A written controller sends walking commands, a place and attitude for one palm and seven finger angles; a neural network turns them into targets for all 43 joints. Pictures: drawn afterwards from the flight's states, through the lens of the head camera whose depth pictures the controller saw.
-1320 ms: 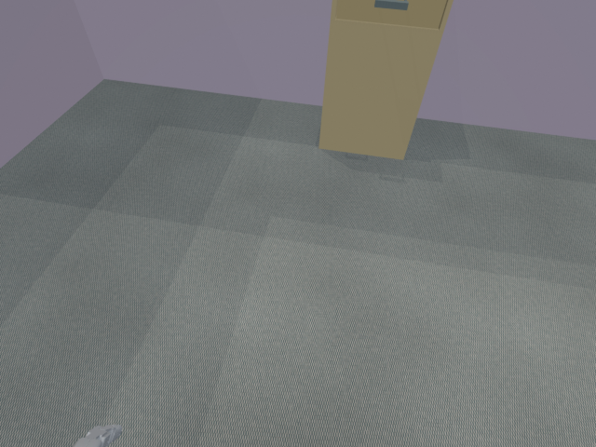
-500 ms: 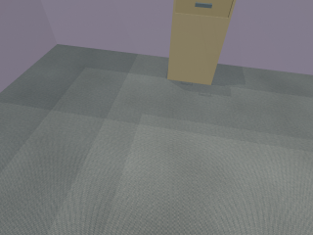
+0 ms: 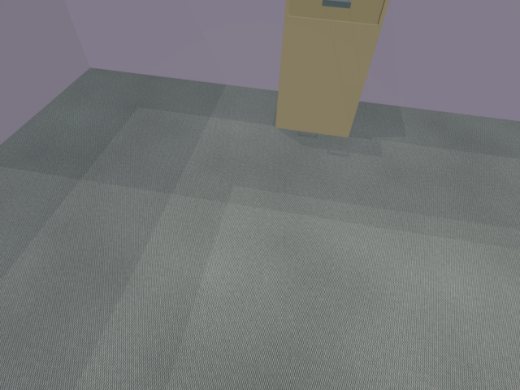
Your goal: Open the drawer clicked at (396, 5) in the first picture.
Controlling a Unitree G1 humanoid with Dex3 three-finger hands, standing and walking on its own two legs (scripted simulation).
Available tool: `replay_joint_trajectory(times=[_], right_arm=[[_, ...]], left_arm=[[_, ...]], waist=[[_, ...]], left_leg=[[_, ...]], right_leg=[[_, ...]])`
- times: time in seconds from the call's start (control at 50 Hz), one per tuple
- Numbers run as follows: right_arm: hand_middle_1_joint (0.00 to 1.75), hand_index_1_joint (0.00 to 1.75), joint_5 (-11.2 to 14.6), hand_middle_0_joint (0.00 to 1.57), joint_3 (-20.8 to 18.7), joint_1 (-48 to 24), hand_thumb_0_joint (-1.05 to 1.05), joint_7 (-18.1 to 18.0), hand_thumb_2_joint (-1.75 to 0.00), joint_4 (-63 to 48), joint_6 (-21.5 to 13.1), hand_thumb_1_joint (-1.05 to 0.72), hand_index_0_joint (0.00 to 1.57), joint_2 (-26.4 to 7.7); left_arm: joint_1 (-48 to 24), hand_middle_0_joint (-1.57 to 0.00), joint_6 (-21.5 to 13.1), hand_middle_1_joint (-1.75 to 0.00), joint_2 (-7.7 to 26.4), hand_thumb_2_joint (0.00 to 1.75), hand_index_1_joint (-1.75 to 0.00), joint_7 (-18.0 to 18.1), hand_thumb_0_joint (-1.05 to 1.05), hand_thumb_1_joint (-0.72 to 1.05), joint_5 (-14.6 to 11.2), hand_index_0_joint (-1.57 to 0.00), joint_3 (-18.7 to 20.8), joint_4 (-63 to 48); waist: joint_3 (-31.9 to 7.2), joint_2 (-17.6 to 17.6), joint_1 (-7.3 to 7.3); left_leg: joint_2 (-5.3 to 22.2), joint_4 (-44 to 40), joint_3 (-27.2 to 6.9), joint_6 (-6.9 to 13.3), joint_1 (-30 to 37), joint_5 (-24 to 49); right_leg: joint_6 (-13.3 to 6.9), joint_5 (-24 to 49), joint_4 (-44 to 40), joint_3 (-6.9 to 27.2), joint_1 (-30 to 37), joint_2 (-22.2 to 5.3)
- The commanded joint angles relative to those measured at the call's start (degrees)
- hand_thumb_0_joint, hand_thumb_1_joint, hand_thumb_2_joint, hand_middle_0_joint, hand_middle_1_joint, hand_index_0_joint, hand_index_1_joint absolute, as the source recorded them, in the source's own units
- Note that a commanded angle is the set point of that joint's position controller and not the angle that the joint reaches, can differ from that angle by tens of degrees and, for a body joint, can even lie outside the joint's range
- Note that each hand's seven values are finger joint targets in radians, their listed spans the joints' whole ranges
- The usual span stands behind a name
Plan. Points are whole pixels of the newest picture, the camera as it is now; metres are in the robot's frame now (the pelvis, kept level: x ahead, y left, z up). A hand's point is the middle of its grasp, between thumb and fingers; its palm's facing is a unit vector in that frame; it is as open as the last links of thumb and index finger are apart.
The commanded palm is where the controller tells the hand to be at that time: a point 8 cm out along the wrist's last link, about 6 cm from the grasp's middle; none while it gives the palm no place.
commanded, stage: look at it before walking up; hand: left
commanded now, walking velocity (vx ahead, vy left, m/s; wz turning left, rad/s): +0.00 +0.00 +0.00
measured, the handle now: (336, 1) +1.71 -0.26 +0.00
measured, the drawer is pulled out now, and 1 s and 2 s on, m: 0.00 0.00 0.00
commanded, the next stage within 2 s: walk to a spot facing it in 0.32 s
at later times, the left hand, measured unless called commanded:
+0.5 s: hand out of the picture +0.09 +0.24 -0.16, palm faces -0.02 -0.94 -0.33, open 7.3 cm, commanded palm none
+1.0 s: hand out of the picture +0.11 +0.11 -0.17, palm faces -0.15 -0.97 -0.18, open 7.3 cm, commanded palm none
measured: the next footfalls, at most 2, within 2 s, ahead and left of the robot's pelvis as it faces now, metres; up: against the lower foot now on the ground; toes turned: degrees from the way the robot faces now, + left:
left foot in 1.28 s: +0.43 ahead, +0.01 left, +0.00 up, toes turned -10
right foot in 1.84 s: +0.58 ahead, -0.29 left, +0.00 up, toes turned -37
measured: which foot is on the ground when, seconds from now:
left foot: down 0.00-0.78, up 0.80-1.00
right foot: down 0.00-1.00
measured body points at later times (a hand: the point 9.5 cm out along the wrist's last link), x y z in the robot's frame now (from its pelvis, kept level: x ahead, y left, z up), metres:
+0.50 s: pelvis +0.01 +0.00 +0.00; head +0.01 +0.00 +0.45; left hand +0.09 +0.29 -0.13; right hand +0.09 -0.29 -0.13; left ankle +0.01 +0.13 -0.75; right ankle +0.01 -0.12 -0.75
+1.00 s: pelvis +0.12 -0.06 +0.00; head +0.14 -0.07 +0.45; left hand +0.12 +0.16 -0.15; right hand +0.12 -0.31 -0.16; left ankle +0.17 +0.08 -0.66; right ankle +0.06 -0.12 -0.75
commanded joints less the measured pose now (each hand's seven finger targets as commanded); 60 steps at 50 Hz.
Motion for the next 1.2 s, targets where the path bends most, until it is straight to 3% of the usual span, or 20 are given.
replay_joint_trajectory(times=[0.0, 0.4, 0.44, 0.5, 0.56, 0.6, 0.62, 0.68, 0.7, 0.72, 0.74, 0.76, 0.78, 0.8, 0.84, 0.9, 0.98, 1.06, 1.12, 1.18], right_arm=[[0.3, 0.3, -0.1, 0.2, -2.4, -2.5, 0.0, -1.1, -0.9, -3.8, -1.4, -0.9, 0.2, -12.0], [0.3, 0.3, -0.1, 0.2, -2.2, -3.3, 0.0, -1.3, -0.9, -4.0, -1.4, -0.9, 0.2, -12.4], [0.3, 0.3, -0.6, 0.2, -0.9, 0.2, 0.0, -1.1, -0.9, -2.6, -0.4, -0.9, 0.2, -5.7], [0.3, 0.3, -1.1, 0.2, -1.7, 2.4, 0.0, -0.9, -0.9, -3.2, 0.5, -0.9, 0.2, -6.3], [0.3, 0.3, -1.2, 0.2, -3.0, 4.8, 0.0, -1.0, -0.9, -4.9, 0.5, -0.9, 0.2, -8.4], [0.3, 0.3, -1.0, 0.2, -4.3, 7.3, 0.0, -1.3, -0.9, -5.3, -0.4, -0.9, 0.2, -10.2], [0.3, 0.3, -0.9, 0.2, -4.7, 8.5, 0.0, -1.4, -0.9, -5.4, -0.9, -0.9, 0.2, -10.2], [0.3, 0.3, -1.2, 0.2, -4.8, 9.1, 0.0, -1.5, -0.9, -5.8, -1.8, -0.9, 0.2, -8.1], [0.3, 0.3, -1.2, 0.2, -4.7, 7.7, 0.0, -1.6, -0.9, -5.9, -1.8, -0.9, 0.2, -7.3], [0.3, 0.3, -1.2, 0.2, -4.5, 5.6, 0.0, -1.6, -0.9, -6.4, -1.8, -0.9, 0.2, -6.5], [0.3, 0.3, -0.7, 0.2, -4.0, 4.1, 0.0, -1.2, -0.9, -7.5, -1.7, -0.9, 0.2, -3.8], [0.3, 0.3, -0.3, 0.2, -2.6, 1.7, 0.0, -0.6, -0.9, -10.7, -2.0, -0.9, 0.2, 1.0], [0.3, 0.3, -0.8, 0.2, -3.0, -1.7, 0.0, -0.6, -0.9, -12.3, -2.5, -0.9, 0.2, -1.1], [0.3, 0.3, -0.6, 0.2, -3.6, -0.7, 0.0, -0.6, -0.9, -11.3, -2.8, -0.9, 0.2, -1.0], [0.3, 0.3, -1.0, 0.2, -3.7, -0.3, 0.0, -0.3, -0.9, -9.8, -2.5, -0.9, 0.2, 0.2], [0.3, 0.3, -1.3, 0.2, -3.8, 3.2, 0.0, 0.1, -0.9, -8.1, -1.6, -0.9, 0.2, 2.8], [0.3, 0.3, -1.2, 0.2, -4.1, 2.3, 0.0, 0.6, -0.9, -9.2, -1.2, -0.9, 0.2, 4.1], [0.3, 0.3, -0.9, 0.2, -3.9, -3.3, 0.0, 1.0, -0.9, -11.5, -1.7, -0.9, 0.2, 5.0], [0.3, 0.3, -0.7, 0.2, -3.3, -7.6, 0.0, 1.2, -0.9, -13.2, -2.2, -0.9, 0.2, 6.2], [0.3, 0.3, -0.5, 0.2, -3.5, -5.9, 0.0, 1.1, -0.9, -13.0, -2.9, -0.9, 0.2, 6.0]], left_arm=[[-2.3, -0.2, -1.1, -0.3, 11.8, 0.9, -0.3, 1.0, 0.0, 0.9, 0.1, -0.2, 2.4, -3.6], [-2.7, -0.2, -1.1, -0.3, 11.9, 0.9, -0.3, 1.0, 0.0, 0.9, 0.1, -0.2, 2.5, -3.5], [0.8, -0.2, 0.1, -0.3, 5.5, 0.9, -0.3, 1.1, 0.0, 0.9, 0.1, -0.2, 1.2, -2.1], [2.5, -0.2, 1.4, -0.3, 5.7, 0.9, -0.3, 0.1, 0.0, 0.9, 0.6, -0.2, 2.1, -3.3], [3.8, -0.2, 1.5, -0.3, 5.4, 0.9, -0.3, -0.8, 0.0, 0.9, 0.9, -0.2, 3.1, -5.8], [4.0, -0.2, 0.9, -0.3, 2.6, 0.9, -0.3, -1.3, 0.0, 0.9, 0.8, -0.2, 3.3, -7.4], [2.5, -0.2, 0.6, -0.3, 1.4, 0.9, -0.3, -1.5, 0.0, 0.9, 0.7, -0.2, 3.5, -8.6], [2.1, -0.2, -0.4, -0.3, -0.4, 0.9, -0.3, -2.0, 0.0, 0.9, 0.7, -0.2, 3.9, -10.2], [5.1, -0.2, -0.7, -0.3, -1.1, 0.9, -0.3, -2.1, 0.0, 0.9, 0.7, -0.2, 4.1, -9.2], [11.7, -0.2, -0.9, -0.3, -1.6, 0.9, -0.3, -2.1, 0.0, 0.9, 0.8, -0.2, 4.5, -7.0], [20.8, -0.2, -1.6, -0.3, 2.0, 0.9, -0.3, -1.7, 0.0, 0.9, 1.2, -0.2, 5.3, -3.9], [27.7, -0.2, -2.4, -0.3, 9.1, 0.9, -0.3, -0.3, 0.0, 0.9, 1.2, -0.2, 6.7, -1.9], [29.4, -0.2, -2.3, -0.3, 7.8, 0.9, -0.3, 0.7, 0.0, 0.9, 0.2, -0.2, 6.3, -1.7], [25.1, -0.2, -2.6, -0.3, 5.7, 0.9, -0.3, 0.8, 0.0, 0.9, 0.2, -0.2, 5.9, -2.6], [19.6, -0.2, -2.8, -0.3, 2.1, 0.9, -0.3, 0.8, 0.0, 0.9, 0.5, -0.2, 4.9, -4.1], [18.7, -0.2, -3.8, -0.3, -0.5, 0.9, -0.3, 0.9, 0.0, 0.9, 0.6, -0.2, 4.3, -4.1], [21.0, -0.2, -4.6, -0.3, -2.0, 0.9, -0.3, 1.2, 0.0, 0.9, 0.6, -0.2, 4.0, -2.2], [23.1, -0.2, -4.8, -0.3, -2.7, 0.9, -0.3, 1.9, 0.0, 0.9, 0.8, -0.2, 4.0, -0.7], [24.0, -0.2, -4.5, -0.3, -3.6, 0.9, -0.3, 2.2, 0.0, 0.9, 0.9, -0.2, 3.7, -0.1], [22.3, -0.2, -4.3, -0.3, -2.2, 0.9, -0.3, 2.5, 0.0, 0.9, 1.1, -0.2, 4.2, -0.1]], waist=[[-4.6, 1.2, -0.01], [-4.6, 0.6, 0.13], [-4.3, 0.8, 0.03], [1.3, 1.5, -0.06], [5.3, 4.6, -0.58], [5.1, 10.3, -1.51], [4.8, 11.6, -1.98], [3.5, 10.0, -1.59], [2.3, 9.5, 0.1], [-0.1, 6.8, 3.52], [-2.5, -4.5, 7.43], [-2.2, -24.0, 9.04], [-1.8, -14.9, 9.18], [0.4, -10.8, 6.73], [3.6, -2.9, 3.73], [3.2, 0.5, 1.07], [2.5, -3.1, 0.7], [3.1, -4.1, 2.23], [5.3, -5.7, 3.49], [4.1, -6.2, 2.18]], left_leg=[[6.3, -3.6, -5.3, 2.1, 1.1, 6.4], [6.4, -4.3, -5.0, 2.0, 3.0, 9.3], [6.1, -2.8, -2.9, 0.9, 3.2, 1.8], [6.4, -3.5, -2.8, 1.5, -0.7, -17.7], [9.8, -5.2, -6.5, 3.8, -1.8, -27.8], [16.9, -9.7, -13.1, 7.7, 1.8, -28.0], [19.9, -10.8, -14.2, 9.9, 4.4, -22.5], [20.2, -6.2, -8.0, 10.0, 6.6, -5.1], [18.8, -2.0, -3.6, 8.2, 3.7, -0.9], [15.3, 6.7, 1.7, 5.5, -1.9, -1.0], [9.4, 23.4, 8.1, 2.0, -12.7, -5.1], [1.3, 40.5, 10.4, -1.2, -31.4, -22.3], [3.0, 44.9, 3.1, -0.2, -33.6, -21.4], [5.6, 45.8, 1.1, 0.5, -33.3, -15.1], [7.1, 46.4, 0.9, -0.4, -31.4, -9.3], [7.1, 43.7, 2.2, -1.7, -29.4, -3.0], [6.8, 40.0, 3.0, -2.7, -32.2, 2.0], [6.7, 32.9, 4.3, -2.5, -34.2, 2.7], [5.5, 24.8, 5.7, -1.5, -30.2, 2.8], [3.2, 16.6, 7.0, 0.3, -20.1, 0.0]], right_leg=[[-1.7, 5.5, -3.5, 5.9, 0.9, -7.1], [-1.6, 8.7, -3.8, 5.5, 1.8, -7.2], [-1.0, 0.7, -3.3, 6.2, 0.1, -6.2], [-1.9, -17.2, -2.8, 7.9, -6.8, -4.0], [-2.5, -21.8, 3.9, 6.9, -13.9, -0.8], [-1.5, -14.9, 16.4, 0.4, -18.5, 2.0], [-0.9, -15.4, 21.7, -1.1, -21.6, 0.5], [-0.6, -17.5, 20.4, -1.9, -21.0, -2.9], [-0.7, -15.0, 15.8, -3.0, -14.6, -3.0], [-1.1, -8.9, 8.9, -4.6, -3.3, -1.5], [-2.5, -7.7, 0.3, 3.0, 9.3, -4.7], [-8.0, -5.3, -9.0, 30.5, 16.6, -19.8], [-11.4, -0.5, -10.0, 35.4, 16.1, -21.8], [-12.4, -2.4, -9.3, 30.6, 13.0, -20.1], [-12.7, -4.8, -10.2, 26.2, 5.4, -17.8], [-11.0, 4.8, -10.8, 17.7, 2.9, -14.2], [-9.8, 12.7, -10.5, 12.8, 6.2, -11.4], [-10.3, 19.9, -9.3, 11.7, 10.7, -11.4], [-9.7, 24.6, -9.0, 11.6, 9.6, -10.9], [-8.8, 33.3, -4.7, 10.5, 8.7, -11.1]])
